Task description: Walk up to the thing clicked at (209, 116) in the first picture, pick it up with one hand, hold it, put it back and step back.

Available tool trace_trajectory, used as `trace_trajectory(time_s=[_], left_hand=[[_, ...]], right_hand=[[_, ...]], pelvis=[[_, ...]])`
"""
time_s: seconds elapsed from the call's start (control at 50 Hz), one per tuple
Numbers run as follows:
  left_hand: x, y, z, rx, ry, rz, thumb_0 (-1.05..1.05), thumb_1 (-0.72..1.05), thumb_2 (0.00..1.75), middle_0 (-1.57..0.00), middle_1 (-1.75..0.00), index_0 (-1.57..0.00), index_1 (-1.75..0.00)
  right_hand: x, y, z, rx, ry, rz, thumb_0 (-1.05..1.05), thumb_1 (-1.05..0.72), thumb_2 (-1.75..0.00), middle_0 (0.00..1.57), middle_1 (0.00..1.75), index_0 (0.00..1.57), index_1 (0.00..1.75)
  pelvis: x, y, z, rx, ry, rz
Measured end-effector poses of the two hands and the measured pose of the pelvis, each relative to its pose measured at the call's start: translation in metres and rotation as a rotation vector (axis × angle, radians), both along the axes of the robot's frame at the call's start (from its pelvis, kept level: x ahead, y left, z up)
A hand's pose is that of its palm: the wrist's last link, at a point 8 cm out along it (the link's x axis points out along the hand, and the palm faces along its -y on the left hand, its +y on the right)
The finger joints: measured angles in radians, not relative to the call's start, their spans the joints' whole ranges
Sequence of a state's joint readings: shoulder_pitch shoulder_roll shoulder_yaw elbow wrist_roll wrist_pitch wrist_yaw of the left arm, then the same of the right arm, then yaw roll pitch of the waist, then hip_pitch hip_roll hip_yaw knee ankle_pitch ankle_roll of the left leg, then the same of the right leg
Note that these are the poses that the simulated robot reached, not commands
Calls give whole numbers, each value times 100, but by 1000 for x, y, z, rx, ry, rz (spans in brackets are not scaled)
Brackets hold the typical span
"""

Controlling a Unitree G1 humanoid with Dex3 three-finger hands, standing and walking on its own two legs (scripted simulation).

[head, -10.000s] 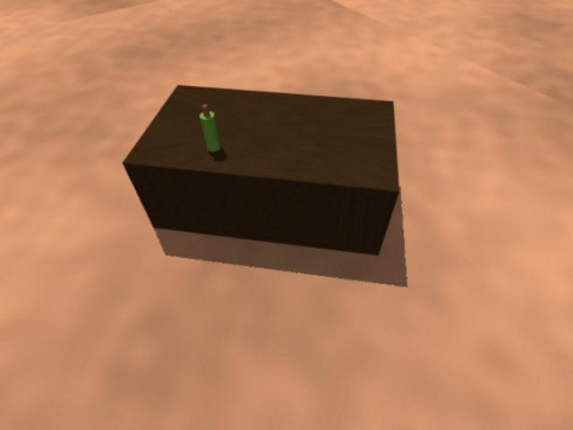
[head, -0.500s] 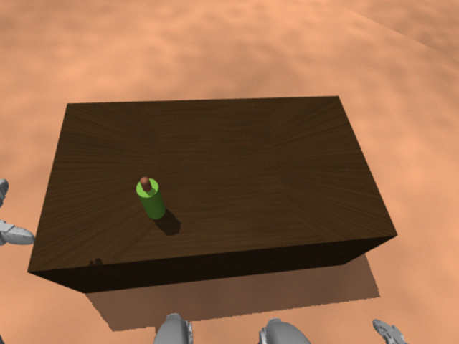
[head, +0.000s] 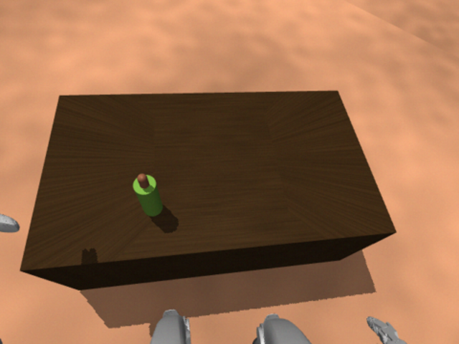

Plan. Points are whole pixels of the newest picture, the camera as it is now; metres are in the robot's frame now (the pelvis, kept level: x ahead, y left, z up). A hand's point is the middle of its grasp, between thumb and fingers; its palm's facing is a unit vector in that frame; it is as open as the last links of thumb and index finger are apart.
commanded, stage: go down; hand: left
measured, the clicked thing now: (147, 193) +0.48 +0.17 -0.22
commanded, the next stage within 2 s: none
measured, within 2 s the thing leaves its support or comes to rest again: neither
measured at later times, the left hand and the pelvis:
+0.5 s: hand out of the picture +0.40 +0.36 +0.03, palm faces +0.12 -0.99 -0.07, open 17.2 cm; pelvis -0.01 +0.00 -0.01, yaw +0 degrees
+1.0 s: hand out of the picture +0.41 +0.37 +0.03, palm faces +0.12 -0.99 -0.05, open 17.1 cm; pelvis +0.00 +0.00 -0.02, yaw +0 degrees
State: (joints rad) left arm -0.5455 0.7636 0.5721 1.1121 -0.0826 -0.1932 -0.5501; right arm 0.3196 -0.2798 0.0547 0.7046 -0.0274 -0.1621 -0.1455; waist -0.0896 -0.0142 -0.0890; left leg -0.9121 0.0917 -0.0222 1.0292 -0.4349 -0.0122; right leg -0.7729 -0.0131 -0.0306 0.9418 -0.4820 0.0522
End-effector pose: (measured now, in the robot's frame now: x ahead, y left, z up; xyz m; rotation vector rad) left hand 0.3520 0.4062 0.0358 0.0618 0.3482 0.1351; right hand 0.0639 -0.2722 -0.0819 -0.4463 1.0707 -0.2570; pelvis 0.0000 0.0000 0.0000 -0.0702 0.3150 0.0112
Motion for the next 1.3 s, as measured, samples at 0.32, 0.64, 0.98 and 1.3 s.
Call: trace_trajectory(time_s=[0.32, 0.64, 0.98, 1.3], left_hand=[[11, 6, -1, 0, -38, -8, -1, -47, 5, -7, -3, -5, -4], [23, 11, 0, -10, -72, -9, -1, -46, 5, -7, -3, -5, -4], [31, 16, -1, -15, -112, -14, -1, -44, 6, -7, -3, -5, -4], [28, 14, 5, -28, -139, -11, -1, -43, 6, -7, -4, -4, -4]], right_hand=[[-11, 1, -5, -10, 40, 5, 0, -90, -90, 21, 30, 21, 30], [-21, 5, -9, -10, 68, 0, 0, -90, -90, 21, 30, 21, 30], [-17, 4, -13, -19, 87, 16, 0, -90, -90, 21, 30, 21, 30], [-16, 5, -15, -6, 72, 16, 0, -90, -90, 21, 30, 21, 30]], pelvis=[[-5, 2, -7, -9, 22, 2], [-6, 4, -11, -14, 42, -2], [-5, 4, -16, -20, 66, 2], [-7, 2, -17, -19, 61, 2]])
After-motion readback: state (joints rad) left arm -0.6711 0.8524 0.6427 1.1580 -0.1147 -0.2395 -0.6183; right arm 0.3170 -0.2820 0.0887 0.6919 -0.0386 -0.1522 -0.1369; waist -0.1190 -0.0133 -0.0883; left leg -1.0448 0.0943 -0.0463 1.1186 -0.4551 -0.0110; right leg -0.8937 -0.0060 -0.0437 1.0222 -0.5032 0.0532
